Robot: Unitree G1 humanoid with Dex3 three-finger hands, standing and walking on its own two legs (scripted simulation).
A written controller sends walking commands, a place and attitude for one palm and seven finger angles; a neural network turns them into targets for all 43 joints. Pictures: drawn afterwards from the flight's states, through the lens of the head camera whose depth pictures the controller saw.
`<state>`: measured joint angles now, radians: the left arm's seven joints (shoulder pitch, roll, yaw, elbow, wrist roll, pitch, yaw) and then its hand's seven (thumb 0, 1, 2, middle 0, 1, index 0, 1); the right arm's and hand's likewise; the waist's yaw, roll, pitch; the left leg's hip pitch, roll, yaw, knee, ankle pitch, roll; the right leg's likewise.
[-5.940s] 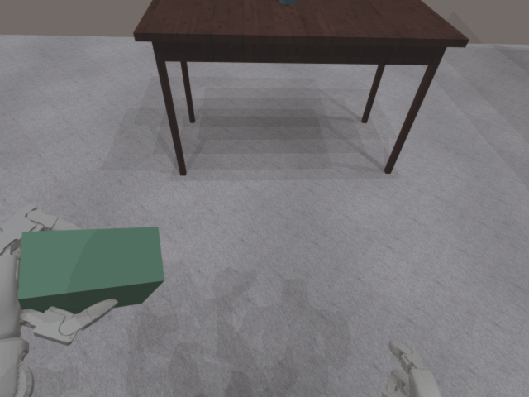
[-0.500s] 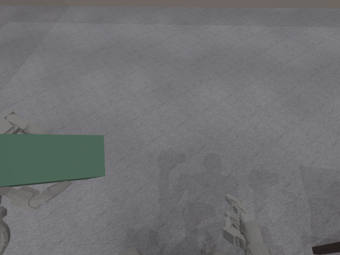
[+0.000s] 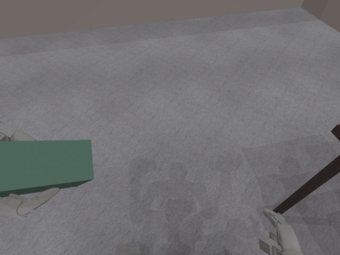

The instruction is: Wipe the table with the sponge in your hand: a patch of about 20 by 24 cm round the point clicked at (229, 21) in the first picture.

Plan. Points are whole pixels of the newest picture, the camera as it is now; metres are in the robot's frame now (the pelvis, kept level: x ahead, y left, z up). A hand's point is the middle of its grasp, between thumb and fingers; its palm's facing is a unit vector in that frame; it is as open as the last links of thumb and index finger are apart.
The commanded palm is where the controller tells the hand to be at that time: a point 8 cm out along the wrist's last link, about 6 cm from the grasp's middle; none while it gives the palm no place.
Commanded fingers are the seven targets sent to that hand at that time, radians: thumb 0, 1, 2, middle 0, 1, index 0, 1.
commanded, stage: turn to face it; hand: left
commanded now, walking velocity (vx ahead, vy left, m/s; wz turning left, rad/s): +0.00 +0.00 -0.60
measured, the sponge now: (56, 167) +0.23 +0.21 +0.17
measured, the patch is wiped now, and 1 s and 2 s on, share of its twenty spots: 0.00 0.00 0.00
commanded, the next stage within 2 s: none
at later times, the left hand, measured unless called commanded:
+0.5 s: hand (92, 174) +0.22 +0.15 +0.16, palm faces +0.12 -0.87 -0.49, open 10.4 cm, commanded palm +0.16 +0.20 +0.18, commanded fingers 0.00 0.10 1.30 -1.20 -1.60 -1.20 -1.60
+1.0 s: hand (127, 189) +0.20 +0.08 +0.16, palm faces -0.10 -0.93 -0.35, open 10.4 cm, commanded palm +0.17 +0.13 +0.18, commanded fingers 0.00 0.10 1.30 -1.20 -1.60 -1.20 -1.60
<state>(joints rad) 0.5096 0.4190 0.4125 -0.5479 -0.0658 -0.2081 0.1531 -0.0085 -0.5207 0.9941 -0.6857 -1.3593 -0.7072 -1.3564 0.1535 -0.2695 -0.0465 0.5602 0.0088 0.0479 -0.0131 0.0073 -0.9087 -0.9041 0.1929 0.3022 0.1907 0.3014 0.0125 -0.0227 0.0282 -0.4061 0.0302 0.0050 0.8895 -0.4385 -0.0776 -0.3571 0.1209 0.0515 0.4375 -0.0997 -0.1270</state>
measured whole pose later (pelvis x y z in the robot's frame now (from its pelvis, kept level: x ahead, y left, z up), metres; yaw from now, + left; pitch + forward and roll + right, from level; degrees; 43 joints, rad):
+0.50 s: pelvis -0.08 -0.02 -0.01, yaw -19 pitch +0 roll -2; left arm 0.39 0.41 0.38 -0.50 -0.02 -0.17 0.13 -0.01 -0.52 0.99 -0.68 -1.36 -0.71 -1.36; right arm 0.24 -0.14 0.04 0.53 0.02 -0.04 0.02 0.01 -0.90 -0.90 0.20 0.30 0.20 0.30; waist 0.05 0.05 0.12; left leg -0.25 0.27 0.22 0.64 -0.35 -0.11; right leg -0.27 -0.03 -0.10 0.58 -0.28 0.05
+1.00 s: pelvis -0.12 +0.00 +0.00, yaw -36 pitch -3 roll -2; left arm 0.42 0.34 0.38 -0.51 -0.01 -0.17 0.15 -0.01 -0.52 1.00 -0.68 -1.36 -0.71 -1.36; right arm 0.19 -0.17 0.01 0.54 0.01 0.00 0.00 0.01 -0.91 -0.90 0.19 0.30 0.19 0.30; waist 0.05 0.00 0.08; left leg -0.29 0.15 0.17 0.60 -0.26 0.00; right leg -0.51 0.00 -0.04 1.17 -0.44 0.05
